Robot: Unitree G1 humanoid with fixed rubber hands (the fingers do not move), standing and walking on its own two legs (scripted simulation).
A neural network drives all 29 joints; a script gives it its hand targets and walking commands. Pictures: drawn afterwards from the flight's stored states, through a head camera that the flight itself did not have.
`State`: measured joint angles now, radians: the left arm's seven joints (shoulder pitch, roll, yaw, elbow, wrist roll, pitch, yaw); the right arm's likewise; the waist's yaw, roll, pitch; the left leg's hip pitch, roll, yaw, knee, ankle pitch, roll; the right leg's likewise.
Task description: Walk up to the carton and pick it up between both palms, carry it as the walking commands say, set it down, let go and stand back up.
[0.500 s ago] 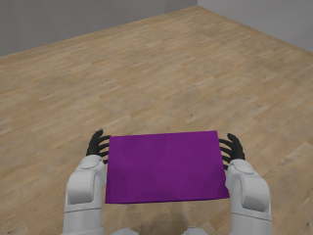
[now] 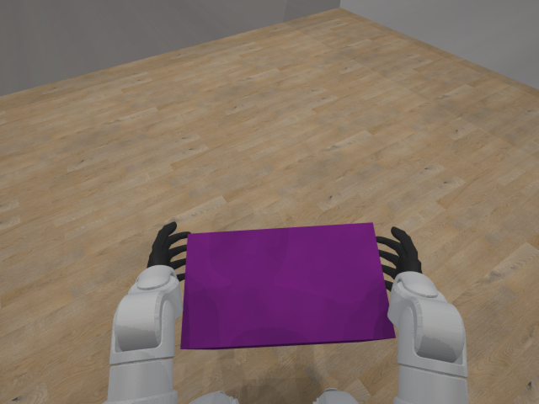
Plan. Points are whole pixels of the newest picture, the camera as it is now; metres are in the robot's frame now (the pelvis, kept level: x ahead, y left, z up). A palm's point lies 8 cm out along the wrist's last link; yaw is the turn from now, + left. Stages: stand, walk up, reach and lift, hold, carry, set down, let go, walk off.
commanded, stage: carry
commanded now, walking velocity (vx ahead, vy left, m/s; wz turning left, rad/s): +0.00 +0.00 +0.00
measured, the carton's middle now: (283, 294) +0.29 +0.00 -0.02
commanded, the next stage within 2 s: none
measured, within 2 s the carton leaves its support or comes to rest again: neither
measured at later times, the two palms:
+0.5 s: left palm (151, 277) +0.25 +0.17 +0.10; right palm (411, 281) +0.26 -0.17 +0.08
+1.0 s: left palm (156, 283) +0.25 +0.16 +0.10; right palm (414, 283) +0.26 -0.18 +0.08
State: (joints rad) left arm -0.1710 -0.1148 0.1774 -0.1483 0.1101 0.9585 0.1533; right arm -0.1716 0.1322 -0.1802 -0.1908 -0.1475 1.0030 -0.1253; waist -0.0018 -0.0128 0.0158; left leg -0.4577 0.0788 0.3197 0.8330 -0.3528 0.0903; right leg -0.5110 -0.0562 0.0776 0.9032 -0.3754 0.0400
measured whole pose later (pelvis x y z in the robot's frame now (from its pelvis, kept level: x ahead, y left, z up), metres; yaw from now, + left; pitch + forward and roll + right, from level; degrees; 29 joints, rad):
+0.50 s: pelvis +0.00 +0.00 +0.00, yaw +0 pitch -1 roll +2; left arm -0.13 -0.13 0.18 -0.42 0.11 1.21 0.17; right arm -0.17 0.13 -0.13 -0.40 -0.15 1.23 -0.12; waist 0.00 0.01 0.02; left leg -0.46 0.08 0.32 0.83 -0.35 0.09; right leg -0.51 -0.05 0.07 0.90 -0.37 0.04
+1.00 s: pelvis -0.01 -0.02 +0.00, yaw +2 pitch -2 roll +2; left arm -0.15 -0.13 0.18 -0.42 0.11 1.22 0.17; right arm -0.17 0.13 -0.13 -0.42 -0.15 1.25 -0.14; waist 0.00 0.03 0.06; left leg -0.46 0.08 0.28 0.83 -0.33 0.08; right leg -0.50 -0.06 0.04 0.90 -0.37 0.03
